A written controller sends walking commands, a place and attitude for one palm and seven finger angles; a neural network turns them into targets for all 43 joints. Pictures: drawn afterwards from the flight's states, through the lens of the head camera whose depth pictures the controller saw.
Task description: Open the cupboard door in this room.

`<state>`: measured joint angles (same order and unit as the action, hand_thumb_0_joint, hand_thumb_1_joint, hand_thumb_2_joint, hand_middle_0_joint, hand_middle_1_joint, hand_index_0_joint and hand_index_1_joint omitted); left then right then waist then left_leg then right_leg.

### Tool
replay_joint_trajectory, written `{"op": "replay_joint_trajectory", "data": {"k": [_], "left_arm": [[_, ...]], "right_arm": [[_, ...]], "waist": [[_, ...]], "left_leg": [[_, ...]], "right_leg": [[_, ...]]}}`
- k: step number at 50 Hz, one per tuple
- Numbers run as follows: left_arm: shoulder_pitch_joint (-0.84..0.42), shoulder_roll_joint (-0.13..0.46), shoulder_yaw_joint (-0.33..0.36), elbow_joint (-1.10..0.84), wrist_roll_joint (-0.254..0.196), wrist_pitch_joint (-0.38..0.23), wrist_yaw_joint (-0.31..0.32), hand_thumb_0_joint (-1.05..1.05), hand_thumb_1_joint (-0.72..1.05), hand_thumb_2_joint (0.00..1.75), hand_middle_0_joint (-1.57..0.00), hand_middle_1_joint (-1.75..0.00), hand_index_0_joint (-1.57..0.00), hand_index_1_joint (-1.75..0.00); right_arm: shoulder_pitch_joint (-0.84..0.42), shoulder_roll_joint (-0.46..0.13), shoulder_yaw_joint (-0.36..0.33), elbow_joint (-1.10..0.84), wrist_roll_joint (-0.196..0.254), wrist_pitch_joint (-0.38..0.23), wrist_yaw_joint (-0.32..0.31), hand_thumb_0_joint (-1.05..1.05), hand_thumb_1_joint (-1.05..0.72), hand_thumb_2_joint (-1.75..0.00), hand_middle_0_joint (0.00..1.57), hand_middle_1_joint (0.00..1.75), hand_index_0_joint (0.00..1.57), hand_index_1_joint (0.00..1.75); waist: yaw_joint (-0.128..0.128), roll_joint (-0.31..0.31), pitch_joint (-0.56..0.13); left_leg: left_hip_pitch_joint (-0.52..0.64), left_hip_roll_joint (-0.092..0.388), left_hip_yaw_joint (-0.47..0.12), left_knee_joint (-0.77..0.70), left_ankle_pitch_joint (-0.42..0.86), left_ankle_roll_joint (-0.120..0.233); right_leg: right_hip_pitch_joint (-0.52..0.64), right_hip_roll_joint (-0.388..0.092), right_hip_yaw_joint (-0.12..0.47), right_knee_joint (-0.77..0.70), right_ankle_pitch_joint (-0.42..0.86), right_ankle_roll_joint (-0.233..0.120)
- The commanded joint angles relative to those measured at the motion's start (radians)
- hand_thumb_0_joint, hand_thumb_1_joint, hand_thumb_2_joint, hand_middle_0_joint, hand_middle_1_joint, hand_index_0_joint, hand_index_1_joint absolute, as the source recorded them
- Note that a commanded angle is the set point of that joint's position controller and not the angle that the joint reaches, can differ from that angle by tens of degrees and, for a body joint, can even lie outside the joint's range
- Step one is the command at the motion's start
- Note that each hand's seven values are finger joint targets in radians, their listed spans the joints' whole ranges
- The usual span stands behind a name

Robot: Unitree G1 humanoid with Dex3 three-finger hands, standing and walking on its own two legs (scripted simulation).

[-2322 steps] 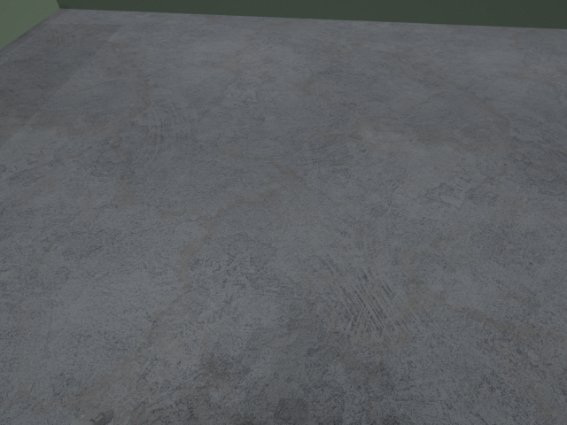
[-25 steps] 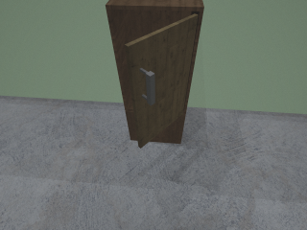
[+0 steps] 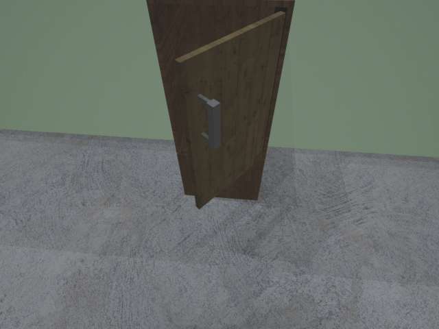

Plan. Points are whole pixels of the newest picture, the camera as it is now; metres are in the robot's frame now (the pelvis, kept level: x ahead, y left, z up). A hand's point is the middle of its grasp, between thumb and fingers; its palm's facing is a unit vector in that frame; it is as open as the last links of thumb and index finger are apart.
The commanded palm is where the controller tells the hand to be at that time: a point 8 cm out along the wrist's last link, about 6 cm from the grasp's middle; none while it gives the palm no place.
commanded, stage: look to check the result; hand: left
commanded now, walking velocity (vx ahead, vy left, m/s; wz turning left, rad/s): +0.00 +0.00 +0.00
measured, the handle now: (208, 122) +0.58 +0.06 +0.02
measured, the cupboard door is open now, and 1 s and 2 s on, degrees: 50 50 50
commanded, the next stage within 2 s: walk to a spot facing it in 0.18 s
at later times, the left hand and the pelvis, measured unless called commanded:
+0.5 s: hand out of the picture +0.07 +0.22 -0.17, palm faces -0.04 -0.95 -0.29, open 7.4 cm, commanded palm none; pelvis +0.01 +0.00 +0.00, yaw -4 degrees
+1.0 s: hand out of the picture +0.07 +0.16 -0.16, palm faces -0.22 -0.94 -0.27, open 7.4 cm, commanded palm none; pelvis -0.01 -0.03 +0.00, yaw -18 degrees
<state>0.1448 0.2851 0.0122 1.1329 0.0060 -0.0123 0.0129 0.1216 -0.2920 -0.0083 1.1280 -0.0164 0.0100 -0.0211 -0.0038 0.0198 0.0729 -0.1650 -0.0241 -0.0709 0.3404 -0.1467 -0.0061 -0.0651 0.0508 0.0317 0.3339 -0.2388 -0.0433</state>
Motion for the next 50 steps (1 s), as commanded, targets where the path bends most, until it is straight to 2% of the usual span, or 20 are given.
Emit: {"op": "replay_joint_trajectory", "data": {"k": [1, 16, 19, 24, 28, 30, 31, 32, 33, 34, 35, 36, 37, 38, 39, 40, 41, 43, 46, 50], "left_arm": [[-0.009, 0.19, 0.037, -0.051, -0.001, -0.017, 0.013, 0.0, 0.9, 0.9, -0.2, -0.3, -0.2, -0.3], [-0.013, 0.188, 0.037, -0.056, 0.0, -0.015, 0.012, 0.0, 0.9, 0.9, -0.2, -0.3, -0.2, -0.3], [0.024, 0.109, 0.032, -0.06, 0.0, 0.011, 0.018, 0.0, 0.9, 0.9, -0.2, -0.3, -0.2, -0.3], [0.048, 0.117, 0.058, -0.121, 0.007, 0.039, 0.009, 0.0, 0.9, 0.9, -0.2, -0.3, -0.2, -0.3], [0.064, 0.093, 0.068, -0.167, 0.008, 0.051, -0.003, 0.0, 0.9, 0.9, -0.2, -0.3, -0.2, -0.3], [0.076, 0.075, 0.074, -0.185, 0.008, 0.059, -0.013, 0.0, 0.9, 0.9, -0.2, -0.3, -0.2, -0.3], [0.081, 0.063, 0.076, -0.194, 0.007, 0.063, -0.017, 0.0, 0.9, 0.9, -0.2, -0.3, -0.2, -0.3], [0.093, 0.056, 0.079, -0.197, 0.006, 0.066, -0.022, 0.0, 0.9, 0.9, -0.2, -0.3, -0.2, -0.3], [0.132, 0.052, 0.084, -0.194, 0.007, 0.065, -0.024, 0.0, 0.9, 0.9, -0.2, -0.3, -0.2, -0.3], [0.187, 0.063, 0.092, -0.183, 0.011, 0.058, -0.025, 0.0, 0.9, 0.9, -0.2, -0.3, -0.2, -0.3], [0.206, 0.154, 0.11, -0.186, 0.028, 0.044, -0.014, 0.0, 0.9, 0.9, -0.2, -0.3, -0.2, -0.3], [0.203, 0.202, 0.115, -0.19, 0.021, 0.047, -0.005, 0.0, 0.9, 0.9, -0.2, -0.3, -0.2, -0.3], [0.169, 0.158, 0.111, -0.201, 0.018, 0.048, 0.007, 0.0, 0.9, 0.9, -0.2, -0.3, -0.2, -0.3], [0.122, 0.136, 0.111, -0.21, 0.015, 0.047, 0.015, 0.0, 0.9, 0.9, -0.2, -0.3, -0.2, -0.3], [0.105, 0.114, 0.105, -0.219, 0.013, 0.04, 0.017, 0.0, 0.9, 0.9, -0.2, -0.3, -0.2, -0.3], [0.115, 0.102, 0.103, -0.222, 0.011, 0.033, 0.019, 0.0, 0.9, 0.9, -0.2, -0.3, -0.2, -0.3], [0.132, 0.102, 0.103, -0.217, 0.009, 0.029, 0.019, 0.0, 0.9, 0.9, -0.2, -0.3, -0.2, -0.3], [0.165, 0.102, 0.106, -0.206, 0.01, 0.027, 0.023, 0.0, 0.9, 0.9, -0.2, -0.3, -0.2, -0.3], [0.19, 0.105, 0.112, -0.209, 0.012, 0.031, 0.02, 0.0, 0.9, 0.9, -0.2, -0.3, -0.2, -0.3], [0.213, 0.111, 0.118, -0.213, 0.016, 0.032, 0.02, 0.0, 0.9, 0.9, -0.2, -0.3, -0.2, -0.3]], "right_arm": [[-0.01, -0.169, -0.029, -0.048, 0.0, -0.024, -0.008, 0.0, -0.9, -0.9, 0.2, 0.3, 0.2, 0.3], [-0.012, -0.175, -0.028, -0.05, -0.002, -0.027, -0.011, 0.0, -0.9, -0.9, 0.2, 0.3, 0.2, 0.3], [0.057, -0.083, -0.019, -0.047, -0.003, -0.011, -0.018, 0.0, -0.9, -0.9, 0.2, 0.3, 0.2, 0.3], [0.093, -0.108, -0.051, -0.103, -0.003, 0.007, -0.033, 0.0, -0.9, -0.9, 0.2, 0.3, 0.2, 0.3], [0.095, -0.127, -0.071, -0.149, -0.006, 0.01, -0.038, 0.0, -0.9, -0.9, 0.2, 0.3, 0.2, 0.3], [0.083, -0.134, -0.079, -0.171, -0.011, 0.006, -0.037, 0.0, -0.9, -0.9, 0.2, 0.3, 0.2, 0.3], [0.074, -0.134, -0.082, -0.182, -0.014, 0.004, -0.035, 0.0, -0.9, -0.9, 0.2, 0.3, 0.2, 0.3], [0.059, -0.133, -0.081, -0.192, -0.015, 0.004, -0.034, 0.0, -0.9, -0.9, 0.2, 0.3, 0.2, 0.3], [0.03, -0.127, -0.082, -0.203, -0.013, 0.003, -0.034, 0.0, -0.9, -0.9, 0.2, 0.3, 0.2, 0.3], [0.006, -0.118, -0.082, -0.217, -0.011, 0.007, -0.035, 0.0, -0.9, -0.9, 0.2, 0.3, 0.2, 0.3], [0.005, -0.052, -0.077, -0.242, 0.003, 0.013, -0.032, 0.0, -0.9, -0.9, 0.2, 0.3, 0.2, 0.3], [-0.025, -0.047, -0.079, -0.257, 0.005, 0.02, -0.023, 0.0, -0.9, -0.9, 0.2, 0.3, 0.2, 0.3], [-0.031, -0.057, -0.085, -0.237, 0.001, 0.032, -0.026, 0.0, -0.9, -0.9, 0.2, 0.3, 0.2, 0.3], [-0.008, -0.05, -0.086, -0.233, 0.003, 0.033, -0.025, 0.0, -0.9, -0.9, 0.2, 0.3, 0.2, 0.3], [0.007, -0.036, -0.081, -0.226, 0.002, 0.03, -0.021, 0.0, -0.9, -0.9, 0.2, 0.3, 0.2, 0.3], [0.009, -0.021, -0.078, -0.227, 0.001, 0.028, -0.02, 0.0, -0.9, -0.9, 0.2, 0.3, 0.2, 0.3], [0.003, -0.009, -0.076, -0.229, 0.002, 0.029, -0.019, 0.0, -0.9, -0.9, 0.2, 0.3, 0.2, 0.3], [-0.012, -0.004, -0.076, -0.237, 0.005, 0.03, -0.021, 0.0, -0.9, -0.9, 0.2, 0.3, 0.2, 0.3], [-0.038, -0.001, -0.075, -0.253, 0.006, 0.032, -0.023, 0.0, -0.9, -0.9, 0.2, 0.3, 0.2, 0.3], [-0.074, -0.002, -0.075, -0.276, 0.011, 0.025, -0.026, 0.0, -0.9, -0.9, 0.2, 0.3, 0.2, 0.3]], "waist": [[-0.001, -0.021, -0.091], [-0.001, -0.008, -0.083], [-0.008, -0.026, -0.097], [-0.01, -0.022, -0.078], [0.002, 0.064, -0.074], [0.016, 0.135, -0.065], [0.022, 0.164, -0.062], [0.029, 0.186, -0.063], [0.056, 0.152, -0.076], [0.089, 0.047, -0.086], [0.084, -0.274, -0.079], [0.093, -0.319, -0.036], [0.066, -0.241, -0.01], [0.033, -0.178, -0.001], [0.02, -0.129, -0.029], [0.018, -0.093, -0.066], [0.024, -0.1, -0.087], [0.035, -0.119, -0.107], [0.047, -0.135, -0.101], [0.059, -0.149, -0.117]], "left_leg": [[0.084, 0.113, -0.077, -0.014, 0.182, 0.035], [0.098, 0.12, -0.069, -0.018, 0.208, 0.034], [0.099, 0.131, -0.023, 0.043, 0.228, 0.02], [0.071, 0.177, -0.008, 0.092, 0.18, 0.044], [0.035, 0.262, -0.082, 0.058, 0.089, 0.103], [-0.022, 0.337, -0.136, 0.009, 0.073, 0.152], [-0.046, 0.366, -0.14, -0.008, 0.09, 0.175], [-0.087, 0.376, -0.116, -0.002, 0.095, 0.178], [-0.125, 0.36, -0.074, 0.053, 0.102, 0.158], [-0.193, 0.289, -0.006, 0.19, 0.075, 0.105], [-0.329, 0.098, 0.142, 0.448, -0.19, -0.001], [-0.382, 0.021, 0.11, 0.666, -0.448, -0.027], [-0.404, 0.045, 0.003, 0.776, -0.389, -0.017], [-0.426, 0.06, 0.001, 0.818, -0.34, -0.022], [-0.42, 0.072, 0.005, 0.826, -0.296, -0.032], [-0.414, 0.073, 0.015, 0.811, -0.274, -0.041], [-0.415, 0.071, 0.023, 0.792, -0.258, -0.047], [-0.415, 0.066, 0.031, 0.754, -0.256, -0.054], [-0.412, 0.054, 0.034, 0.703, -0.253, -0.057], [-0.413, 0.045, 0.029, 0.641, -0.267, -0.058]], "right_leg": [[-0.046, -0.152, 0.093, -0.063, 0.209, -0.01], [-0.048, -0.149, 0.096, -0.061, 0.227, -0.01], [-0.068, -0.144, 0.114, -0.007, 0.311, -0.002], [-0.155, -0.106, 0.143, 0.109, 0.308, -0.008], [-0.237, -0.05, 0.13, 0.255, 0.144, 0.001], [-0.249, -0.021, 0.078, 0.389, -0.086, 0.01], [-0.241, -0.021, 0.038, 0.446, -0.207, 0.017], [-0.212, -0.041, 0.026, 0.459, -0.248, 0.018], [-0.147, -0.057, 0.032, 0.398, -0.203, 0.013], [-0.055, -0.07, 0.068, 0.219, -0.044, 0.006], [-0.016, -0.27, 0.392, -0.019, 0.137, -0.043], [-0.092, -0.39, 0.529, -0.083, 0.262, -0.119], [-0.129, -0.333, 0.514, -0.071, 0.249, -0.121], [-0.122, -0.312, 0.476, -0.035, 0.292, -0.124], [-0.086, -0.284, 0.427, -0.003, 0.354, -0.145], [-0.041, -0.264, 0.396, 0.019, 0.427, -0.15], [-0.007, -0.245, 0.372, 0.032, 0.482, -0.134], [0.038, -0.238, 0.373, 0.043, 0.539, -0.118], [0.044, -0.219, 0.391, 0.034, 0.519, -0.116], [0.081, -0.217, 0.44, 0.049, 0.575, -0.126]]}}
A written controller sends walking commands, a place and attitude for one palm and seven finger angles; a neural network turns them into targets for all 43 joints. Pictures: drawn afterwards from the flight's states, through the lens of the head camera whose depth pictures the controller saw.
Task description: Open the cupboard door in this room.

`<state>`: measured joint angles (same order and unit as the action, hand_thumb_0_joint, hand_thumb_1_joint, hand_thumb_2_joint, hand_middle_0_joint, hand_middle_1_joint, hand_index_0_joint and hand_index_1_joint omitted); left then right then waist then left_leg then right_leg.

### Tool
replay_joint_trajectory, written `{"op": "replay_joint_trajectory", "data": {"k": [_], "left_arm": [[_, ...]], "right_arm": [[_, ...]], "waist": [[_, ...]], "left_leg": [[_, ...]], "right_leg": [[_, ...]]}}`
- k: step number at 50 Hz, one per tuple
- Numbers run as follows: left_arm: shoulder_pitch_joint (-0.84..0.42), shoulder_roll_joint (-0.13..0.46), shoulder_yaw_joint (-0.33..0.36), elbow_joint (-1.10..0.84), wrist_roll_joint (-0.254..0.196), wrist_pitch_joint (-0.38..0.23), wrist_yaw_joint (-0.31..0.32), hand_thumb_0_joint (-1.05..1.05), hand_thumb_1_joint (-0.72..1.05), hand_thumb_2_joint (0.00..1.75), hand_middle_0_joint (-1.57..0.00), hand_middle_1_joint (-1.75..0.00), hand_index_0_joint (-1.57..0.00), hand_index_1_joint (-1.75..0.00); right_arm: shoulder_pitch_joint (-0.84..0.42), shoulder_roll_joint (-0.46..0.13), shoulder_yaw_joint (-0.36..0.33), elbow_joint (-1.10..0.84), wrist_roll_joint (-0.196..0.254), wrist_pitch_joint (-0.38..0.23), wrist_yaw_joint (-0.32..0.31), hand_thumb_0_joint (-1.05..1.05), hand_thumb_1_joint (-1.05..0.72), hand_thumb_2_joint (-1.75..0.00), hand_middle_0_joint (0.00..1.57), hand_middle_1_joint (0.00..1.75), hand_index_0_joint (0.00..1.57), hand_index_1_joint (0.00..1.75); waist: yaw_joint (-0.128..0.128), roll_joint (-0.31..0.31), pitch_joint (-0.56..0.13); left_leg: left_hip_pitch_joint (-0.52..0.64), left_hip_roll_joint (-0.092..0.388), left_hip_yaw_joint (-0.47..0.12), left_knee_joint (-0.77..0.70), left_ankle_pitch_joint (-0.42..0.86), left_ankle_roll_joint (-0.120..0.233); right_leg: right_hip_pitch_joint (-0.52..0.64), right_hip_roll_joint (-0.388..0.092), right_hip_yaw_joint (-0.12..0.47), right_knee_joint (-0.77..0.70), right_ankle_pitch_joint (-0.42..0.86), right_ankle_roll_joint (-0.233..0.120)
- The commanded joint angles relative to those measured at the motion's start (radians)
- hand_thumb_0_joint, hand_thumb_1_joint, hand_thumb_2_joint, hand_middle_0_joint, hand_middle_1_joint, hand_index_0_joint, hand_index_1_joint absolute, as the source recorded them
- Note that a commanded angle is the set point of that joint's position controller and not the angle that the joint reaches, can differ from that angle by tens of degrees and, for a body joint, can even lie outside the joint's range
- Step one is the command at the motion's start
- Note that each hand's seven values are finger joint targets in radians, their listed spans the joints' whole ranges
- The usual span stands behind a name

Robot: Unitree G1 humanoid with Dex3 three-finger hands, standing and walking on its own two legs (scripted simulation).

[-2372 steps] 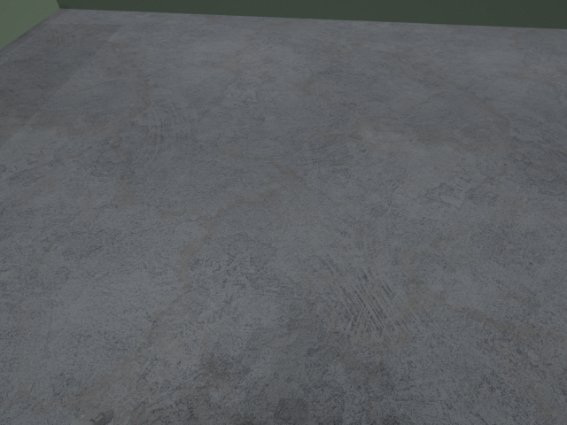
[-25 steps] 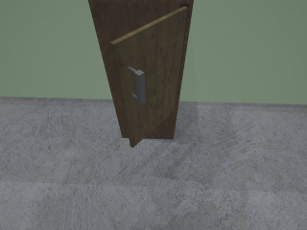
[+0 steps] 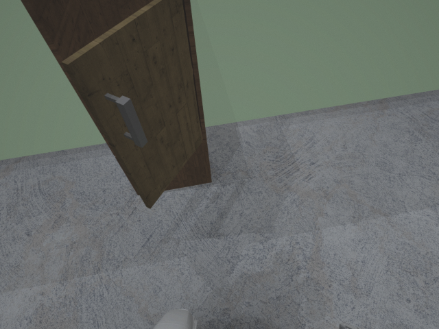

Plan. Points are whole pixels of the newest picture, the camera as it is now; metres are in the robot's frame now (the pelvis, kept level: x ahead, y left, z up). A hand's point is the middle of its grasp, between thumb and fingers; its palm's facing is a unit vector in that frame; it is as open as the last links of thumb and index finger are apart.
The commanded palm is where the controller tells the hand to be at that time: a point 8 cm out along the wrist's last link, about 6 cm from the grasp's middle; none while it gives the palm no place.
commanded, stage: walk to a spot facing it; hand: left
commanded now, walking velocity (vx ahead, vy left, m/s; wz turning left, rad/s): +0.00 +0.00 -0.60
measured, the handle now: (126, 120) +0.53 +0.27 +0.02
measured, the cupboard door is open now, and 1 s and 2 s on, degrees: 50 50 50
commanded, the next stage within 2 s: none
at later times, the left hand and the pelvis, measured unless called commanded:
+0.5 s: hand (125, 307) +0.16 +0.23 -0.17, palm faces -0.25 -0.94 -0.25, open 7.4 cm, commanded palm none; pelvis +0.01 +0.04 -0.01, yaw -17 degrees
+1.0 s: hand (184, 277) +0.23 +0.11 -0.17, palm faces -0.58 -0.79 -0.20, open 7.4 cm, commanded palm none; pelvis +0.02 +0.01 -0.01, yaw -36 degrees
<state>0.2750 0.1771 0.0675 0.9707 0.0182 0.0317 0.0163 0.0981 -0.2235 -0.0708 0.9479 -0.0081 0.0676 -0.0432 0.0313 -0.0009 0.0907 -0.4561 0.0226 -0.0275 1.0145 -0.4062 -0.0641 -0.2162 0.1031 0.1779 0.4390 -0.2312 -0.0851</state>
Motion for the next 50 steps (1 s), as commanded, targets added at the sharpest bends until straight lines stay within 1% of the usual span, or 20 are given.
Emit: {"op": "replay_joint_trajectory", "data": {"k": [1, 5, 9, 10, 12, 13, 17, 21, 25, 27, 28, 30, 36, 38, 39, 40, 44, 48, 49, 50], "left_arm": [[0.082, 0.22, 0.064, -0.055, 0.005, -0.01, 0.016, 0.0, 0.9, 0.9, -0.2, -0.3, -0.2, -0.3], [0.049, 0.238, 0.07, -0.075, 0.012, -0.006, 0.013, 0.0, 0.9, 0.9, -0.2, -0.3, -0.2, -0.3], [-0.017, 0.236, 0.066, -0.101, 0.006, -0.003, 0.011, 0.0, 0.9, 0.9, -0.2, -0.3, -0.2, -0.3], [-0.042, 0.217, 0.061, -0.111, -0.001, -0.003, 0.01, 0.0, 0.9, 0.9, -0.2, -0.3, -0.2, -0.3], [-0.04, 0.159, 0.044, -0.155, -0.01, -0.009, -0.014, 0.0, 0.9, 0.9, -0.2, -0.3, -0.2, -0.3], [-0.043, 0.181, 0.047, -0.183, 0.002, -0.017, -0.024, 0.0, 0.9, 0.9, -0.2, -0.3, -0.2, -0.3], [-0.095, 0.156, 0.043, -0.16, 0.0, 0.002, -0.046, 0.0, 0.9, 0.9, -0.2, -0.3, -0.2, -0.3], [-0.134, 0.139, 0.027, -0.166, 0.0, 0.003, -0.061, 0.0, 0.9, 0.9, -0.2, -0.3, -0.2, -0.3], [-0.045, 0.178, 0.04, -0.139, -0.002, 0.001, -0.06, 0.0, 0.9, 0.9, -0.2, -0.3, -0.2, -0.3], [0.063, 0.372, 0.074, -0.116, 0.01, -0.013, -0.03, 0.0, 0.9, 0.9, -0.2, -0.3, -0.2, -0.3], [0.066, 0.389, 0.073, -0.119, 0.002, -0.006, -0.02, 0.0, 0.9, 0.9, -0.2, -0.3, -0.2, -0.3], [-0.06, 0.311, 0.067, -0.142, 0.012, 0.0, -0.001, 0.0, 0.9, 0.9, -0.2, -0.3, -0.2, -0.3], [-0.193, 0.268, 0.046, -0.166, 0.002, 0.014, -0.014, 0.0, 0.9, 0.9, -0.2, -0.3, -0.2, -0.3], [-0.171, 0.164, 0.02, -0.206, -0.01, 0.024, -0.03, 0.0, 0.9, 0.9, -0.2, -0.3, -0.2, -0.3], [-0.198, 0.204, 0.032, -0.22, -0.004, 0.016, -0.041, 0.0, 0.9, 0.9, -0.2, -0.3, -0.2, -0.3], [-0.216, 0.195, 0.04, -0.202, 0.009, 0.012, -0.046, 0.0, 0.9, 0.9, -0.2, -0.3, -0.2, -0.3], [-0.198, 0.123, 0.021, -0.175, -0.002, 0.014, -0.063, 0.0, 0.9, 0.9, -0.2, -0.3, -0.2, -0.3], [-0.181, 0.12, 0.014, -0.164, -0.001, -0.007, -0.07, 0.0, 0.9, 0.9, -0.2, -0.3, -0.2, -0.3], [-0.127, 0.133, 0.023, -0.14, 0.001, -0.011, -0.069, 0.0, 0.9, 0.9, -0.2, -0.3, -0.2, -0.3], [-0.033, 0.195, 0.042, -0.112, 0.007, -0.018, -0.061, 0.0, 0.9, 0.9, -0.2, -0.3, -0.2, -0.3]], "right_arm": [[-0.064, -0.074, -0.013, -0.104, 0.003, -0.034, -0.005, 0.0, -0.9, -0.9, 0.2, 0.3, 0.2, 0.3], [-0.073, -0.066, -0.011, -0.127, 0.011, -0.045, -0.003, 0.0, -0.9, -0.9, 0.2, 0.3, 0.2, 0.3], [0.023, -0.079, -0.011, -0.115, 0.016, -0.058, -0.008, 0.0, -0.9, -0.9, 0.2, 0.3, 0.2, 0.3], [0.08, -0.102, -0.015, -0.098, 0.014, -0.066, -0.013, 0.0, -0.9, -0.9, 0.2, 0.3, 0.2, 0.3], [0.126, -0.248, -0.034, -0.116, -0.016, -0.073, -0.02, 0.0, -0.9, -0.9, 0.2, 0.3, 0.2, 0.3], [0.102, -0.252, -0.03, -0.15, -0.019, -0.067, -0.019, 0.0, -0.9, -0.9, 0.2, 0.3, 0.2, 0.3], [0.081, -0.179, -0.01, -0.141, -0.034, -0.074, -0.016, 0.0, -0.9, -0.9, 0.2, 0.3, 0.2, 0.3], [0.14, -0.216, -0.022, -0.119, -0.03, -0.07, -0.008, 0.0, -0.9, -0.9, 0.2, 0.3, 0.2, 0.3], [0.108, -0.222, -0.024, -0.129, -0.021, -0.06, 0.004, 0.0, -0.9, -0.9, 0.2, 0.3, 0.2, 0.3], [0.065, -0.108, 0.0, -0.188, 0.002, -0.056, 0.013, 0.0, -0.9, -0.9, 0.2, 0.3, 0.2, 0.3], [0.073, -0.14, 0.003, -0.19, 0.0, -0.049, 0.011, 0.0, -0.9, -0.9, 0.2, 0.3, 0.2, 0.3], [0.077, -0.14, -0.003, -0.157, 0.002, -0.055, 0.005, 0.0, -0.9, -0.9, 0.2, 0.3, 0.2, 0.3], [0.262, -0.102, 0.003, -0.066, -0.002, -0.057, 0.009, 0.0, -0.9, -0.9, 0.2, 0.3, 0.2, 0.3], [0.289, -0.276, -0.026, -0.085, -0.03, -0.076, 0.002, 0.0, -0.9, -0.9, 0.2, 0.3, 0.2, 0.3], [0.272, -0.304, -0.027, -0.103, -0.032, -0.085, -0.003, 0.0, -0.9, -0.9, 0.2, 0.3, 0.2, 0.3], [0.249, -0.275, -0.023, -0.1, -0.037, -0.094, 0.001, 0.0, -0.9, -0.9, 0.2, 0.3, 0.2, 0.3], [0.197, -0.201, -0.005, -0.094, -0.037, -0.086, -0.003, 0.0, -0.9, -0.9, 0.2, 0.3, 0.2, 0.3], [0.257, -0.224, -0.018, -0.066, -0.031, -0.08, 0.012, 0.0, -0.9, -0.9, 0.2, 0.3, 0.2, 0.3], [0.234, -0.222, -0.019, -0.068, -0.027, -0.078, 0.015, 0.0, -0.9, -0.9, 0.2, 0.3, 0.2, 0.3], [0.206, -0.184, -0.015, -0.086, -0.017, -0.078, 0.022, 0.0, -0.9, -0.9, 0.2, 0.3, 0.2, 0.3]], "waist": [[0.027, -0.13, -0.133], [0.018, -0.151, -0.131], [-0.034, -0.122, -0.17], [-0.064, -0.082, -0.19], [-0.059, 0.307, -0.154], [-0.047, 0.162, -0.11], [-0.025, 0.227, -0.119], [-0.054, 0.228, -0.15], [0.008, 0.155, -0.099], [0.069, -0.342, -0.159], [0.076, -0.239, -0.148], [0.017, -0.304, -0.164], [-0.1, -0.097, -0.119], [-0.095, 0.369, -0.093], [-0.094, 0.207, -0.1], [-0.073, 0.123, -0.092], [-0.053, 0.234, -0.104], [-0.072, 0.19, -0.148], [-0.04, 0.158, -0.143], [0.011, 0.023, -0.145]], "left_leg": [[-0.108, -0.005, -0.018, -0.05, -0.016, 0.002], [-0.029, -0.024, -0.02, -0.178, -0.037, 0.014], [0.197, -0.035, -0.029, -0.475, 0.092, 0.028], [0.38, 0.019, -0.051, -0.607, 0.19, 0.04], [0.491, 0.472, -0.456, -0.746, 0.39, 0.251], [0.338, 0.516, -0.448, -0.715, 0.373, 0.31], [0.352, 0.282, -0.094, -0.595, 0.77, 0.219], [0.339, 0.262, 0.009, -0.558, 0.745, 0.169], [0.147, 0.246, 0.058, -0.431, 0.482, 0.099], [-0.145, 0.031, 0.157, 0.029, -0.274, -0.005], [-0.131, 0.064, 0.042, 0.113, -0.257, 0.013], [-0.133, 0.079, 0.018, 0.118, -0.179, 0.009], [0.312, 0.018, 0.101, -0.482, 0.123, 0.007], [0.319, 0.447, -0.405, -0.82, -0.034, 0.177], [0.218, 0.518, -0.449, -0.832, -0.021, 0.263], [0.211, 0.459, -0.378, -0.795, 0.111, 0.254], [0.319, 0.3, 0.037, -0.633, 0.594, 0.162], [0.33, 0.316, 0.101, -0.581, 0.336, 0.126], [0.256, 0.296, 0.137, -0.518, 0.232, 0.095], [0.06, 0.242, 0.188, -0.367, 0.073, 0.052]], "right_leg": [[0.217, -0.269, 0.314, -0.055, 0.555, -0.094], [0.159, -0.261, 0.354, -0.04, 0.546, -0.113], [0.046, -0.204, 0.342, 0.024, 0.516, -0.045], [-0.083, -0.155, 0.288, 0.074, 0.397, 0.002], [-0.393, -0.004, -0.053, 0.452, -0.405, 0.117], [-0.374, -0.071, -0.09, 0.59, -0.394, 0.14], [-0.36, -0.108, -0.157, 0.658, -0.297, 0.145], [-0.192, -0.079, -0.265, 0.392, -0.215, 0.125], [0.076, -0.087, -0.265, 0.106, 0.01, 0.081], [0.223, -0.506, 0.313, -0.117, 0.438, -0.123], [0.16, -0.515, 0.293, -0.099, 0.349, -0.184], [0.131, -0.391, 0.201, -0.036, 0.342, -0.156], [-0.239, -0.245, 0.103, 0.038, 0.08, -0.018], [-0.425, -0.037, -0.15, 0.465, -0.359, 0.106], [-0.383, -0.102, -0.106, 0.626, -0.352, 0.108], [-0.377, -0.101, -0.124, 0.717, -0.316, 0.112], [-0.298, -0.13, -0.237, 0.519, -0.256, 0.127], [-0.107, -0.086, -0.318, 0.191, -0.209, 0.093], [0.008, -0.074, -0.331, 0.074, -0.121, 0.079], [0.218, -0.158, -0.194, -0.051, -0.149, 0.037]]}}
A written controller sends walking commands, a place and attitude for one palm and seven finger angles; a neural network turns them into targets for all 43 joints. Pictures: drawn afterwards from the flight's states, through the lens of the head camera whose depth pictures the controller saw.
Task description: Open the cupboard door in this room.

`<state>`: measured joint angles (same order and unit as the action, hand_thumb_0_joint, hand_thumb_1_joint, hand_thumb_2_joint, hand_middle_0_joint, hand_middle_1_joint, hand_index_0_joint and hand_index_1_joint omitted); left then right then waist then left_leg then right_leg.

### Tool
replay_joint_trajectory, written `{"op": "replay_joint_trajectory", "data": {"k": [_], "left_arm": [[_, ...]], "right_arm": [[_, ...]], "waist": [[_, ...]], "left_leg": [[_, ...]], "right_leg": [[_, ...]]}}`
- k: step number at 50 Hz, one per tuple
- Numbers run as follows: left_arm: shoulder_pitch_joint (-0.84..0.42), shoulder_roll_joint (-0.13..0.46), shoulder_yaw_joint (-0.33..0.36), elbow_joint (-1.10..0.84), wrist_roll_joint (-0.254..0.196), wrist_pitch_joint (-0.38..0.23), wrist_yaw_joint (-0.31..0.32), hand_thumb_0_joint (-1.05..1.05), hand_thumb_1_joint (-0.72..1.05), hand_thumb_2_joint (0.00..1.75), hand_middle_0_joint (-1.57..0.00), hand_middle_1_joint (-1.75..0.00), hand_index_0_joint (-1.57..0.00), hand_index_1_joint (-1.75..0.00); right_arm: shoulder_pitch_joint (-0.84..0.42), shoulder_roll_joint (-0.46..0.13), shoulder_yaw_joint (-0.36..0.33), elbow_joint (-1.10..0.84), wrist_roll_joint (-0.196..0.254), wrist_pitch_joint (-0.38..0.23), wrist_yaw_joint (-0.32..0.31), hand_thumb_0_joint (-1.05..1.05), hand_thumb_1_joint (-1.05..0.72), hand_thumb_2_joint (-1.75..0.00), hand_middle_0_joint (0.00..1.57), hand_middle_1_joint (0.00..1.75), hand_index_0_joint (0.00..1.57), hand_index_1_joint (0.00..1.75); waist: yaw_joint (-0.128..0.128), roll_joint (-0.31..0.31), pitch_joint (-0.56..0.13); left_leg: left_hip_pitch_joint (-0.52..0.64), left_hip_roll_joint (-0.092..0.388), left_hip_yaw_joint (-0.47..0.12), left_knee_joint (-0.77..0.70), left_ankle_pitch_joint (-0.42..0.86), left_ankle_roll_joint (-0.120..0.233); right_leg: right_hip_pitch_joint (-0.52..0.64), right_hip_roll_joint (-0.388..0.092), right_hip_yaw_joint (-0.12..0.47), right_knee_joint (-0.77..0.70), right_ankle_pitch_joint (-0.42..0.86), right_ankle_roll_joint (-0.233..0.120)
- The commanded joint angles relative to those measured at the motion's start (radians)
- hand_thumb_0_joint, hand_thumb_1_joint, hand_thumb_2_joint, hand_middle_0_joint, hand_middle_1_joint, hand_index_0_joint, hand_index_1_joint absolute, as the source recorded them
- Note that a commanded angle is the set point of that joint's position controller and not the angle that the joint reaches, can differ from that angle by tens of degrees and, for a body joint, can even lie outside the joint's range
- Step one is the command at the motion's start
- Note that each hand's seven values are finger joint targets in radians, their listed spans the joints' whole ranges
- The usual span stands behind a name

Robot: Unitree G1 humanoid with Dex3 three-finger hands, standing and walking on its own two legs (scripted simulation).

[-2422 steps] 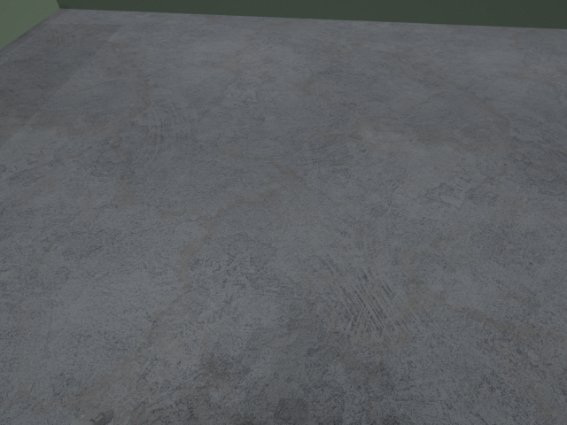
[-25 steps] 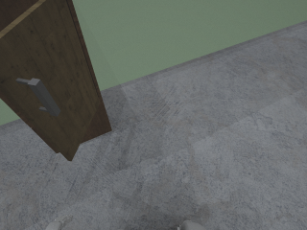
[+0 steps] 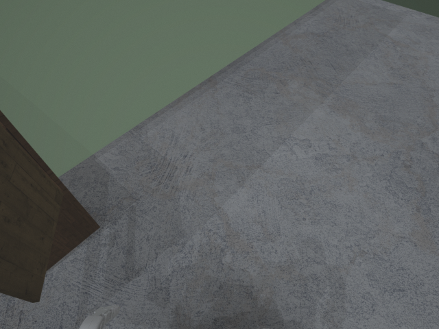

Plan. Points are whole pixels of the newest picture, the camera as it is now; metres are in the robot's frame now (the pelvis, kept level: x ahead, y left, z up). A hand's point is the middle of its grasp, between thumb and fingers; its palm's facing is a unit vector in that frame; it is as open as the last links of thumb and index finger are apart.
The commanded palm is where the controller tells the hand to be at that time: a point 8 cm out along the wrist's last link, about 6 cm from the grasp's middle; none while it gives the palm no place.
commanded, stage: walk to a spot facing it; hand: left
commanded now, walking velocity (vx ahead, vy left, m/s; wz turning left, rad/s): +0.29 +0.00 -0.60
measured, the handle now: out of the picture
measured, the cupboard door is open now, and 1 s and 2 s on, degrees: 50 50 50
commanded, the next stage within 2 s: turn to face it in 1.48 s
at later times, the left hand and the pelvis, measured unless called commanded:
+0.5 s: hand (153, 271) +0.25 +0.16 -0.16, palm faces -0.27 -0.95 -0.18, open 7.4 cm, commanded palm none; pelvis +0.14 -0.01 +0.01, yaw -18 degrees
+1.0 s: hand (219, 194) +0.47 +0.02 -0.18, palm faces -0.43 -0.89 -0.17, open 7.2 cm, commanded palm none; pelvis +0.35 -0.13 -0.01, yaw -28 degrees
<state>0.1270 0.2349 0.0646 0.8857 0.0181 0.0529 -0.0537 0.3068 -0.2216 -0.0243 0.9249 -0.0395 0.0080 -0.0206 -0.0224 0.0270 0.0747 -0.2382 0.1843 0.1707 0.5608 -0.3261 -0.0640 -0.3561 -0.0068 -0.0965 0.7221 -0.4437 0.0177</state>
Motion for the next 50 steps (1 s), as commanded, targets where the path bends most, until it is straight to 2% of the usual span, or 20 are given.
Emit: {"op": "replay_joint_trajectory", "data": {"k": [1, 2, 4, 7, 14, 15, 16, 17, 21, 24, 28, 31, 32, 33, 34, 36, 39, 47, 49, 50], "left_arm": [[0.211, 0.272, 0.077, 0.005, 0.016, -0.05, 0.028, 0.0, 0.9, 0.9, -0.2, -0.3, -0.2, -0.3], [0.279, 0.308, 0.084, 0.013, -0.005, -0.049, 0.04, 0.0, 0.9, 0.9, -0.2, -0.3, -0.2, -0.3], [0.166, 0.23, 0.068, -0.004, 0.004, -0.063, 0.057, 0.0, 0.9, 0.9, -0.2, -0.3, -0.2, -0.3], [0.106, 0.176, 0.054, -0.01, 0.005, -0.083, 0.053, 0.0, 0.9, 0.9, -0.2, -0.3, -0.2, -0.3], [0.079, 0.17, 0.06, 0.004, 0.003, -0.081, 0.032, 0.0, 0.9, 0.9, -0.2, -0.3, -0.2, -0.3], [0.07, 0.109, 0.048, -0.012, 0.002, -0.079, 0.026, 0.0, 0.9, 0.9, -0.2, -0.3, -0.2, -0.3], [0.069, 0.04, 0.031, -0.039, -0.007, -0.078, 0.018, 0.0, 0.9, 0.9, -0.2, -0.3, -0.2, -0.3], [-0.014, 0.073, 0.038, -0.087, -0.003, -0.086, 0.01, 0.0, 0.9, 0.9, -0.2, -0.3, -0.2, -0.3], [-0.013, 0.035, 0.036, -0.039, 0.016, -0.076, -0.015, 0.0, 0.9, 0.9, -0.2, -0.3, -0.2, -0.3], [-0.022, 0.002, 0.015, -0.034, 0.01, -0.064, -0.025, 0.0, 0.9, 0.9, -0.2, -0.3, -0.2, -0.3], [-0.086, 0.012, 0.011, -0.043, 0.009, -0.061, -0.023, 0.0, 0.9, 0.9, -0.2, -0.3, -0.2, -0.3], [0.033, 0.059, 0.027, 0.002, 0.013, -0.065, -0.016, 0.0, 0.9, 0.9, -0.2, -0.3, -0.2, -0.3], [0.2, 0.118, 0.047, 0.054, 0.015, -0.076, -0.006, 0.0, 0.9, 0.9, -0.2, -0.3, -0.2, -0.3], [0.373, 0.26, 0.082, 0.095, 0.021, -0.088, 0.017, 0.0, 0.9, 0.9, -0.2, -0.3, -0.2, -0.3], [0.379, 0.297, 0.085, 0.102, -0.008, -0.082, 0.031, 0.0, 0.9, 0.9, -0.2, -0.3, -0.2, -0.3], [0.176, 0.2, 0.056, 0.044, -0.003, -0.08, 0.05, 0.0, 0.9, 0.9, -0.2, -0.3, -0.2, -0.3], [0.065, 0.118, 0.037, 0.026, 0.008, -0.101, 0.055, 0.0, 0.9, 0.9, -0.2, -0.3, -0.2, -0.3], [0.099, 0.096, 0.038, 0.085, -0.006, -0.109, 0.038, 0.0, 0.9, 0.9, -0.2, -0.3, -0.2, -0.3], [0.106, 0.005, 0.013, 0.052, -0.01, -0.11, 0.03, 0.0, 0.9, 0.9, -0.2, -0.3, -0.2, -0.3], [0.024, 0.025, 0.011, 0.013, 0.001, -0.121, 0.029, 0.0, 0.9, 0.9, -0.2, -0.3, -0.2, -0.3]], "right_arm": [[-0.083, -0.098, -0.042, -0.119, 0.03, -0.018, 0.01, 0.0, -0.9, -0.9, 0.2, 0.3, 0.2, 0.3], [-0.208, -0.133, -0.039, -0.166, 0.021, -0.013, 0.011, 0.0, -0.9, -0.9, 0.2, 0.3, 0.2, 0.3], [-0.205, -0.14, -0.056, -0.144, 0.021, -0.021, 0.02, 0.0, -0.9, -0.9, 0.2, 0.3, 0.2, 0.3], [-0.169, -0.101, -0.057, -0.111, 0.018, -0.02, 0.029, 0.0, -0.9, -0.9, 0.2, 0.3, 0.2, 0.3], [-0.038, -0.097, -0.059, -0.065, 0.022, -0.057, 0.02, 0.0, -0.9, -0.9, 0.2, 0.3, 0.2, 0.3], [0.067, -0.16, -0.071, -0.032, 0.016, -0.068, 0.003, 0.0, -0.9, -0.9, 0.2, 0.3, 0.2, 0.3], [0.211, -0.285, -0.098, -0.004, -0.011, -0.076, -0.007, 0.0, -0.9, -0.9, 0.2, 0.3, 0.2, 0.3], [0.239, -0.298, -0.093, -0.005, -0.007, -0.072, -0.019, 0.0, -0.9, -0.9, 0.2, 0.3, 0.2, 0.3], [0.059, -0.151, -0.047, -0.029, -0.003, -0.09, -0.007, 0.0, -0.9, -0.9, 0.2, 0.3, 0.2, 0.3], [0.091, -0.143, -0.043, 0.001, 0.0, -0.095, -0.008, 0.0, -0.9, -0.9, 0.2, 0.3, 0.2, 0.3], [0.106, -0.152, -0.051, 0.025, -0.004, -0.08, 0.005, 0.0, -0.9, -0.9, 0.2, 0.3, 0.2, 0.3], [0.067, -0.161, -0.046, 0.03, -0.001, -0.067, 0.006, 0.0, -0.9, -0.9, 0.2, 0.3, 0.2, 0.3], [0.039, -0.142, -0.04, 0.019, 0.01, -0.067, 0.011, 0.0, -0.9, -0.9, 0.2, 0.3, 0.2, 0.3], [0.005, -0.061, -0.021, -0.023, 0.032, -0.069, 0.025, 0.0, -0.9, -0.9, 0.2, 0.3, 0.2, 0.3], [-0.065, -0.077, -0.031, -0.056, 0.031, -0.067, 0.02, 0.0, -0.9, -0.9, 0.2, 0.3, 0.2, 0.3], [-0.082, -0.096, -0.043, -0.031, 0.021, -0.065, 0.017, 0.0, -0.9, -0.9, 0.2, 0.3, 0.2, 0.3], [0.013, -0.044, -0.038, 0.035, 0.009, -0.045, 0.022, 0.0, -0.9, -0.9, 0.2, 0.3, 0.2, 0.3], [0.059, -0.056, -0.043, 0.057, 0.006, -0.078, 0.03, 0.0, -0.9, -0.9, 0.2, 0.3, 0.2, 0.3], [0.285, -0.231, -0.083, 0.105, -0.018, -0.085, 0.011, 0.0, -0.9, -0.9, 0.2, 0.3, 0.2, 0.3], [0.313, -0.226, -0.08, 0.105, -0.015, -0.074, 0.008, 0.0, -0.9, -0.9, 0.2, 0.3, 0.2, 0.3]], "waist": [[0.124, -0.389, -0.1], [0.189, -0.312, -0.044], [0.097, -0.223, -0.026], [0.042, -0.22, -0.031], [-0.03, -0.122, -0.067], [-0.078, 0.035, -0.104], [-0.134, 0.335, -0.155], [-0.134, 0.19, -0.112], [-0.014, 0.138, 0.021], [-0.01, 0.165, -0.075], [-0.022, 0.134, -0.034], [0.064, 0.078, -0.066], [0.146, -0.041, -0.133], [0.22, -0.36, -0.227], [0.214, -0.33, -0.195], [0.108, -0.24, -0.079], [0.011, -0.167, -0.098], [-0.037, -0.029, -0.072], [-0.121, 0.318, -0.168], [-0.138, 0.207, -0.119]], "left_leg": [[-0.473, -0.082, 0.089, 0.375, -0.346, -0.015], [-0.546, -0.079, -0.103, 0.533, -0.357, -0.002], [-0.537, -0.045, -0.183, 0.585, -0.195, 0.0], [-0.367, -0.064, -0.139, 0.431, -0.06, -0.013], [0.141, -0.151, -0.062, -0.064, 0.065, 0.004], [0.319, -0.043, -0.196, -0.157, -0.059, 0.039], [0.431, 0.272, -0.605, -0.301, -0.274, 0.156], [0.344, 0.384, -0.732, -0.394, -0.364, 0.246], [0.122, 0.203, -0.348, -0.379, -0.025, 0.17], [0.196, 0.135, -0.104, -0.306, 0.308, 0.144], [0.102, 0.15, -0.037, -0.306, 0.228, 0.136], [0.013, 0.125, 0.015, -0.116, 0.291, 0.104], [-0.132, 0.066, 0.069, 0.131, 0.312, 0.068], [-0.434, -0.09, 0.122, 0.515, -0.117, 0.019], [-0.537, -0.091, -0.067, 0.71, -0.32, 0.028], [-0.522, 0.0, -0.163, 0.716, -0.143, 0.024], [-0.286, 0.0, -0.129, 0.469, -0.075, 0.013], [0.092, -0.091, -0.04, -0.087, 0.154, 0.026], [0.383, 0.273, -0.556, -0.278, -0.013, 0.208], [0.343, 0.339, -0.671, -0.325, -0.058, 0.284]], "right_leg": [[0.49, -0.341, 0.55, -0.486, 0.026, -0.195], [0.389, -0.417, 0.667, -0.537, 0.015, -0.282], [0.298, -0.328, 0.603, -0.512, -0.1, -0.273], [0.187, -0.232, 0.389, -0.481, 0.175, -0.22], [-0.057, -0.113, 0.356, -0.342, 0.034, -0.15], [-0.19, -0.036, 0.296, -0.166, 0.01, -0.107], [-0.386, 0.098, 0.11, 0.211, -0.162, -0.04], [-0.43, 0.01, 0.146, 0.375, -0.155, -0.04], [-0.417, -0.098, 0.112, 0.482, 0.119, -0.018], [-0.311, -0.09, 0.044, 0.253, 0.164, -0.012], [-0.113, -0.043, -0.039, 0.004, 0.189, -0.028], [0.173, 0.006, -0.073, -0.111, 0.204, -0.06], [0.443, -0.028, 0.009, -0.174, 0.143, -0.101], [0.651, -0.332, 0.484, -0.351, -0.002, -0.217], [0.573, -0.442, 0.691, -0.506, -0.025, -0.279], [0.312, -0.377, 0.554, -0.522, -0.113, -0.263], [0.134, -0.274, 0.287, -0.483, 0.205, -0.221], [0.058, -0.138, 0.17, -0.309, 0.188, -0.143], [-0.262, 0.042, -0.003, 0.231, -0.061, -0.054], [-0.356, 0.014, 0.085, 0.415, -0.133, -0.062]]}}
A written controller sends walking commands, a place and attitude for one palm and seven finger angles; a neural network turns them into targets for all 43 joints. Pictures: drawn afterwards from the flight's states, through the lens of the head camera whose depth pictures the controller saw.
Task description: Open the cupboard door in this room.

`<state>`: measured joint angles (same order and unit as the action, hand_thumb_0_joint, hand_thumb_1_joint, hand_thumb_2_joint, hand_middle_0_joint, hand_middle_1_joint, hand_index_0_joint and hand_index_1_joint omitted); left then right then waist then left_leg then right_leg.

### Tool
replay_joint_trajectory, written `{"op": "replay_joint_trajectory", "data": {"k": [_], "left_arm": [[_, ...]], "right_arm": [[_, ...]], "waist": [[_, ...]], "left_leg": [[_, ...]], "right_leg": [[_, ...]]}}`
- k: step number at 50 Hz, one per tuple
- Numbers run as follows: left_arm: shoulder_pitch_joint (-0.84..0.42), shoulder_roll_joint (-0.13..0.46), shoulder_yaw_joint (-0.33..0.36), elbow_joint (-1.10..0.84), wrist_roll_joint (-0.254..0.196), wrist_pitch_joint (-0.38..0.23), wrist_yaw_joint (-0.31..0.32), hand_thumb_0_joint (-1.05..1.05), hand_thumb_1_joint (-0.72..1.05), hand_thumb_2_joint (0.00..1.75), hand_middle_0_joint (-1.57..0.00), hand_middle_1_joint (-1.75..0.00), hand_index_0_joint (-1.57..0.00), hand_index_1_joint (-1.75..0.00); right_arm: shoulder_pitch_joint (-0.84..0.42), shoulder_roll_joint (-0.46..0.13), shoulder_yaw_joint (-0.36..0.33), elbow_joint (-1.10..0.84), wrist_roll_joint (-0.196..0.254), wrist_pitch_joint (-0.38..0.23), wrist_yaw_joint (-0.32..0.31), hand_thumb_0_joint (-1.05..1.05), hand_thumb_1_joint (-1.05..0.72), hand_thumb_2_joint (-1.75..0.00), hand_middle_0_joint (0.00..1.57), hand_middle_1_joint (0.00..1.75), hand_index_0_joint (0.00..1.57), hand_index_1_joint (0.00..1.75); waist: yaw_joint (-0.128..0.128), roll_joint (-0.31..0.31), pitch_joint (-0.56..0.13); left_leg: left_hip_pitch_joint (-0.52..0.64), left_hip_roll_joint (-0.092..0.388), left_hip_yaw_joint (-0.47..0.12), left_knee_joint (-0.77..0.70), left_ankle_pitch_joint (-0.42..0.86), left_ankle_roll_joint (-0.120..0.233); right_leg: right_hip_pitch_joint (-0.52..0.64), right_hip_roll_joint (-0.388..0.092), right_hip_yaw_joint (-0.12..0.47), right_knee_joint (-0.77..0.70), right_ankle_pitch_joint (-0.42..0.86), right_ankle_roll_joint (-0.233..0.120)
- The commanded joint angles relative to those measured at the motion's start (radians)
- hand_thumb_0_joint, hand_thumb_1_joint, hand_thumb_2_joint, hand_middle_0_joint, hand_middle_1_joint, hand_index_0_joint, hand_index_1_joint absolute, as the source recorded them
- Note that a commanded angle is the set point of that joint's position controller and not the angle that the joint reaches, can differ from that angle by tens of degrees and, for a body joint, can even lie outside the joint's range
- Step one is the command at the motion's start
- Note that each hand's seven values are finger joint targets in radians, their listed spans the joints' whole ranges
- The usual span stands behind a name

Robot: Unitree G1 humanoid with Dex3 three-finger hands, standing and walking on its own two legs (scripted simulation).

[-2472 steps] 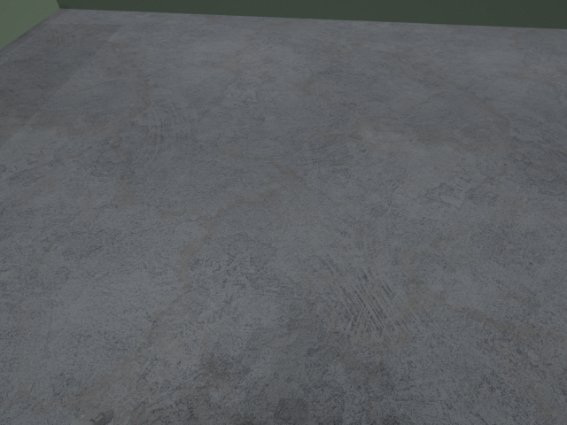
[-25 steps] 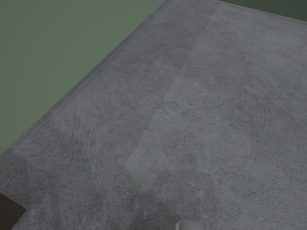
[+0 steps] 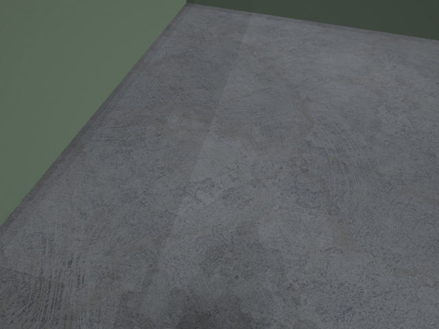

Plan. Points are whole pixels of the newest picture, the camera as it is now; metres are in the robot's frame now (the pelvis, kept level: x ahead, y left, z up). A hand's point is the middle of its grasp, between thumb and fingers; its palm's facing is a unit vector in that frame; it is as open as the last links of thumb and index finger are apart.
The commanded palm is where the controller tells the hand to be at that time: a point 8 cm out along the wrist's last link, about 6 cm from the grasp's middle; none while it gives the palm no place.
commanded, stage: walk to a spot facing it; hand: left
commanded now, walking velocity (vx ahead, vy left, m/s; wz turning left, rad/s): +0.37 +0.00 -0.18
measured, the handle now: out of the picture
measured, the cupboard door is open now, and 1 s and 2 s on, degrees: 50 50 50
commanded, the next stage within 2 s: turn to face it in 0.48 s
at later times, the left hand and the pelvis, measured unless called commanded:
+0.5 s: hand (163, 271) +0.26 +0.14 -0.16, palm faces +0.03 -0.98 -0.19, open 7.2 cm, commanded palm none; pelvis +0.23 -0.05 +0.02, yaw -1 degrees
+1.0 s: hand (178, 194) +0.46 +0.13 -0.15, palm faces +0.24 -0.95 -0.22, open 7.4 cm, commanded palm none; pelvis +0.40 -0.07 +0.01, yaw +14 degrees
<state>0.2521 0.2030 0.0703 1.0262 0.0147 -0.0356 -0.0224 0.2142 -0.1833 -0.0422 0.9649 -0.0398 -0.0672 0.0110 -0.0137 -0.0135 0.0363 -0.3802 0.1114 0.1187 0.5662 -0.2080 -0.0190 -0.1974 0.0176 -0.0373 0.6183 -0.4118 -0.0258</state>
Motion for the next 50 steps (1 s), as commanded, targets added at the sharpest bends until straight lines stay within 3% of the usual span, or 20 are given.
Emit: {"op": "replay_joint_trajectory", "data": {"k": [1, 6, 11, 12, 14, 15, 17, 20, 26, 28, 30, 31, 33, 37, 42, 43, 44, 45, 47, 50], "left_arm": [[-0.163, 0.059, 0.009, -0.127, 0.012, -0.034, 0.0, 0.0, 0.9, 0.9, -0.2, -0.3, -0.2, -0.3], [-0.141, 0.012, -0.005, -0.098, 0.008, -0.006, -0.028, 0.0, 0.9, 0.9, -0.2, -0.3, -0.2, -0.3], [-0.038, 0.04, 0.007, -0.048, 0.012, -0.005, -0.031, 0.0, 0.9, 0.9, -0.2, -0.3, -0.2, -0.3], [0.054, 0.083, 0.022, -0.017, 0.014, -0.008, -0.025, 0.0, 0.9, 0.9, -0.2, -0.3, -0.2, -0.3], [0.28, 0.272, 0.067, 0.035, 0.009, -0.016, 0.001, 0.0, 0.9, 0.9, -0.2, -0.3, -0.2, -0.3], [0.246, 0.257, 0.057, 0.026, 0.001, -0.011, 0.013, 0.0, 0.9, 0.9, -0.2, -0.3, -0.2, -0.3], [0.125, 0.144, 0.029, 0.007, 0.005, -0.019, 0.027, 0.0, 0.9, 0.9, -0.2, -0.3, -0.2, -0.3], [0.076, 0.089, 0.014, 0.004, 0.01, -0.039, 0.027, 0.0, 0.9, 0.9, -0.2, -0.3, -0.2, -0.3], [0.094, 0.123, 0.015, 0.046, 0.001, -0.047, 0.021, 0.0, 0.9, 0.9, -0.2, -0.3, -0.2, -0.3], [0.086, 0.104, 0.01, 0.048, -0.002, -0.041, 0.024, 0.0, 0.9, 0.9, -0.2, -0.3, -0.2, -0.3], [0.108, 0.035, -0.01, 0.005, -0.01, -0.034, 0.021, 0.0, 0.9, 0.9, -0.2, -0.3, -0.2, -0.3], [0.029, 0.048, -0.016, -0.035, 0.001, -0.037, 0.029, 0.0, 0.9, 0.9, -0.2, -0.3, -0.2, -0.3], [-0.052, 0.049, -0.016, -0.048, 0.003, -0.022, 0.032, 0.0, 0.9, 0.9, -0.2, -0.3, -0.2, -0.3], [-0.002, 0.019, -0.01, -0.035, -0.002, 0.014, 0.018, 0.0, 0.9, 0.9, -0.2, -0.3, -0.2, -0.3], [0.06, 0.058, 0.017, -0.05, 0.0, 0.024, 0.027, 0.0, 0.9, 0.9, -0.2, -0.3, -0.2, -0.3], [0.075, 0.115, 0.028, -0.062, 0.009, 0.018, 0.034, 0.0, 0.9, 0.9, -0.2, -0.3, -0.2, -0.3], [0.086, 0.203, 0.047, -0.075, 0.017, 0.017, 0.041, 0.0, 0.9, 0.9, -0.2, -0.3, -0.2, -0.3], [0.084, 0.252, 0.051, -0.096, 0.016, 0.026, 0.04, 0.0, 0.9, 0.9, -0.2, -0.3, -0.2, -0.3], [0.001, 0.183, 0.041, -0.118, 0.013, 0.018, 0.052, 0.0, 0.9, 0.9, -0.2, -0.3, -0.2, -0.3], [-0.023, 0.14, 0.027, -0.125, 0.016, 0.014, 0.053, 0.0, 0.9, 0.9, -0.2, -0.3, -0.2, -0.3]], "right_arm": [[0.376, -0.23, -0.055, 0.067, -0.014, -0.001, -0.027, 0.0, -0.9, -0.9, 0.2, 0.3, 0.2, 0.3], [0.211, -0.148, -0.034, 0.05, -0.005, -0.023, -0.03, 0.0, -0.9, -0.9, 0.2, 0.3, 0.2, 0.3], [0.164, -0.163, -0.036, 0.062, 0.003, 0.006, -0.017, 0.0, -0.9, -0.9, 0.2, 0.3, 0.2, 0.3], [0.14, -0.147, -0.031, 0.06, 0.008, 0.009, -0.014, 0.0, -0.9, -0.9, 0.2, 0.3, 0.2, 0.3], [0.046, -0.062, -0.014, -0.009, 0.028, 0.015, 0.001, 0.0, -0.9, -0.9, 0.2, 0.3, 0.2, 0.3], [-0.014, -0.094, -0.021, -0.025, 0.023, 0.013, 0.001, 0.0, -0.9, -0.9, 0.2, 0.3, 0.2, 0.3], [-0.023, -0.093, -0.029, -0.005, 0.016, 0.008, -0.004, 0.0, -0.9, -0.9, 0.2, 0.3, 0.2, 0.3], [0.036, -0.026, -0.02, 0.039, 0.014, 0.027, 0.006, 0.0, -0.9, -0.9, 0.2, 0.3, 0.2, 0.3], [0.006, -0.018, -0.011, 0.023, 0.017, 0.015, 0.019, 0.0, -0.9, -0.9, 0.2, 0.3, 0.2, 0.3], [0.108, -0.062, -0.02, 0.058, 0.013, 0.005, 0.01, 0.0, -0.9, -0.9, 0.2, 0.3, 0.2, 0.3], [0.337, -0.233, -0.055, 0.108, -0.002, 0.003, -0.018, 0.0, -0.9, -0.9, 0.2, 0.3, 0.2, 0.3], [0.37, -0.24, -0.055, 0.117, 0.002, 0.018, -0.025, 0.0, -0.9, -0.9, 0.2, 0.3, 0.2, 0.3], [0.221, -0.185, -0.038, 0.076, 0.009, 0.018, -0.036, 0.0, -0.9, -0.9, 0.2, 0.3, 0.2, 0.3], [0.072, -0.171, -0.026, 0.025, 0.011, 0.019, -0.041, 0.0, -0.9, -0.9, 0.2, 0.3, 0.2, 0.3], [-0.031, -0.184, -0.047, -0.025, 0.017, 0.063, -0.032, 0.0, -0.9, -0.9, 0.2, 0.3, 0.2, 0.3], [-0.048, -0.149, -0.046, -0.038, 0.024, 0.07, -0.025, 0.0, -0.9, -0.9, 0.2, 0.3, 0.2, 0.3], [-0.055, -0.092, -0.036, -0.064, 0.025, 0.074, -0.016, 0.0, -0.9, -0.9, 0.2, 0.3, 0.2, 0.3], [-0.064, -0.097, -0.045, -0.083, 0.023, 0.082, -0.009, 0.0, -0.9, -0.9, 0.2, 0.3, 0.2, 0.3], [-0.072, -0.101, -0.05, -0.07, 0.021, 0.09, -0.007, 0.0, -0.9, -0.9, 0.2, 0.3, 0.2, 0.3], [-0.066, -0.062, -0.034, -0.069, 0.025, 0.094, 0.004, 0.0, -0.9, -0.9, 0.2, 0.3, 0.2, 0.3]], "waist": [[-0.132, 0.239, -0.031], [-0.026, 0.166, -0.015], [0.028, 0.096, -0.032], [0.077, 0.019, -0.047], [0.19, -0.367, -0.077], [0.174, -0.255, -0.011], [0.089, -0.218, 0.019], [0.024, -0.117, -0.007], [0.015, -0.084, -0.002], [-0.036, -0.029, -0.039], [-0.11, 0.306, -0.176], [-0.133, 0.227, -0.138], [-0.066, 0.231, -0.009], [0.008, 0.158, -0.078], [0.059, 0.103, -0.069], [0.073, -0.005, -0.052], [0.091, -0.215, -0.036], [0.102, -0.252, -0.059], [0.054, -0.247, -0.021], [0.032, -0.203, -0.033]], "left_leg": [[0.432, 0.386, -0.59, -0.327, -0.097, 0.229], [0.268, 0.22, -0.097, -0.324, 0.194, 0.121], [0.127, 0.159, -0.021, -0.236, -0.091, 0.079], [0.043, 0.113, 0.018, -0.113, -0.13, 0.052], [-0.314, -0.063, 0.077, 0.442, -0.451, -0.003], [-0.371, -0.008, -0.038, 0.582, -0.394, 0.006], [-0.363, 0.063, -0.11, 0.589, -0.235, -0.001], [-0.176, 0.053, -0.054, 0.378, -0.157, -0.018], [-0.026, -0.029, 0.037, 0.006, 0.016, -0.003], [0.197, -0.05, 0.035, -0.1, 0.089, 0.022], [0.55, 0.295, -0.427, -0.176, 0.295, 0.214], [0.473, 0.35, -0.504, -0.234, 0.32, 0.272], [0.282, 0.31, -0.481, -0.247, 0.357, 0.259], [0.12, 0.166, -0.254, -0.226, 0.416, 0.174], [-0.063, 0.07, -0.276, -0.159, 0.028, 0.111], [-0.155, -0.009, -0.213, -0.068, -0.105, 0.057], [-0.251, -0.126, -0.075, 0.133, -0.285, -0.008], [-0.2, -0.125, -0.065, 0.383, -0.414, -0.011], [-0.255, -0.056, -0.11, 0.6, -0.338, -0.019], [-0.198, -0.041, -0.059, 0.431, -0.308, -0.04]], "right_leg": [[-0.59, -0.053, 0.056, 0.648, -0.086, -0.017], [-0.372, -0.129, -0.002, 0.275, 0.075, 0.019], [-0.004, -0.043, -0.124, -0.046, 0.213, 0.013], [0.143, -0.051, -0.083, -0.091, 0.164, -0.004], [0.343, -0.443, 0.553, -0.446, -0.247, -0.187], [0.266, -0.461, 0.6, -0.489, -0.294, -0.23], [0.164, -0.399, 0.394, -0.436, -0.032, -0.184], [0.05, -0.327, 0.15, -0.419, 0.267, -0.149], [0.113, -0.273, 0.024, -0.337, 0.403, -0.103], [0.038, -0.218, -0.037, -0.163, 0.487, -0.059], [-0.307, -0.042, -0.148, 0.335, -0.017, 0.034], [-0.349, -0.021, -0.06, 0.513, -0.224, 0.025], [-0.441, -0.111, 0.025, 0.596, -0.126, 0.041], [-0.188, -0.093, -0.016, 0.29, -0.03, 0.076], [0.065, -0.05, -0.056, -0.072, 0.171, 0.083], [0.127, -0.148, 0.056, -0.21, 0.12, 0.059], [0.14, -0.38, 0.296, -0.35, 0.08, -0.027], [0.054, -0.513, 0.378, -0.422, 0.049, -0.12], [0.039, -0.455, 0.285, -0.362, 0.228, -0.129], [0.113, -0.378, 0.019, -0.243, 0.679, -0.088]]}}
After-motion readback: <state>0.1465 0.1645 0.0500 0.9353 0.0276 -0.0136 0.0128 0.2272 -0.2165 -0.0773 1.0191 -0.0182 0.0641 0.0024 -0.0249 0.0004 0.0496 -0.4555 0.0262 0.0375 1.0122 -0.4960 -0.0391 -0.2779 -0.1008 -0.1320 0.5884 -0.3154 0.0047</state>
